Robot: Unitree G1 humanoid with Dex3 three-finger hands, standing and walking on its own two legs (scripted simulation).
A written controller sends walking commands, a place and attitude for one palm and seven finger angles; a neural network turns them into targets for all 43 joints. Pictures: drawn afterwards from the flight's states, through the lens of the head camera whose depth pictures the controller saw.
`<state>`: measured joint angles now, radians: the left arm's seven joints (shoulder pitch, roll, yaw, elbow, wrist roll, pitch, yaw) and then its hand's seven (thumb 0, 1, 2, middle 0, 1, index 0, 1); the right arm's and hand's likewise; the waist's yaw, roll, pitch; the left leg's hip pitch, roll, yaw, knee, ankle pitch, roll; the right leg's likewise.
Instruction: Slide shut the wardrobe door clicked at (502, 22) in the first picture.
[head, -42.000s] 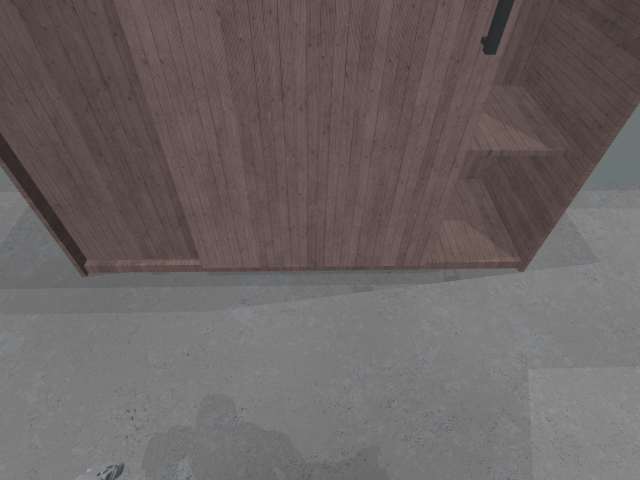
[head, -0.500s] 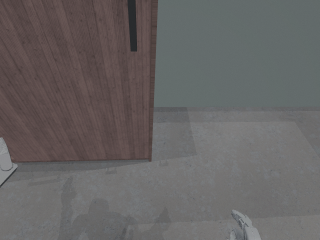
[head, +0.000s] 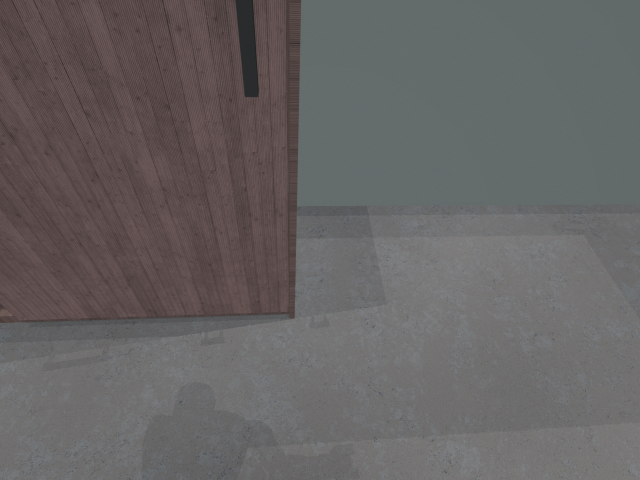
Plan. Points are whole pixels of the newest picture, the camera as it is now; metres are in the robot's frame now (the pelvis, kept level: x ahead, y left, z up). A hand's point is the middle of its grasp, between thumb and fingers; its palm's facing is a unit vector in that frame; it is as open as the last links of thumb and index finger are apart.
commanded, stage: let the arm hang, fingers relaxed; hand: left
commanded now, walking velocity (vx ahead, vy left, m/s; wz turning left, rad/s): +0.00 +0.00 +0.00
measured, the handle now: out of the picture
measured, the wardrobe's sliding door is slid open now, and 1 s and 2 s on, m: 0.00 0.00 0.00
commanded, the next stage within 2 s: look to check the result in 0.80 s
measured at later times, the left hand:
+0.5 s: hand out of the picture +0.01 +0.20 -0.17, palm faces -0.01 -0.98 -0.21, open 7.3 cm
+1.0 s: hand out of the picture +0.01 +0.21 -0.17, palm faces -0.01 -0.98 -0.19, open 7.3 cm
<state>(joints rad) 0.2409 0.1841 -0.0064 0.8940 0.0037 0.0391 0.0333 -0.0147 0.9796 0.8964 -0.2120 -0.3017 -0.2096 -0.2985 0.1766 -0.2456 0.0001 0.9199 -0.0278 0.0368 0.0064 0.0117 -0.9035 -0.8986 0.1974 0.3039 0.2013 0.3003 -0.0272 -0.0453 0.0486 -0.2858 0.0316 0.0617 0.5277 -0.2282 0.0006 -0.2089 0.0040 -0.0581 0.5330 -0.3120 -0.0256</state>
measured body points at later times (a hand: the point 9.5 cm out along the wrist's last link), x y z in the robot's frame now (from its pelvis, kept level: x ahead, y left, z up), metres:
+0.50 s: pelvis +0.01 +0.02 +0.01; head +0.02 +0.02 +0.46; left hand +0.01 +0.25 -0.15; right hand +0.01 -0.21 -0.15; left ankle +0.03 +0.12 -0.73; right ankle -0.02 -0.10 -0.73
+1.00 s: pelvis +0.02 +0.03 +0.01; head +0.03 +0.04 +0.46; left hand +0.01 +0.26 -0.16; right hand +0.02 -0.20 -0.15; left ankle +0.03 +0.12 -0.73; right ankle -0.02 -0.10 -0.73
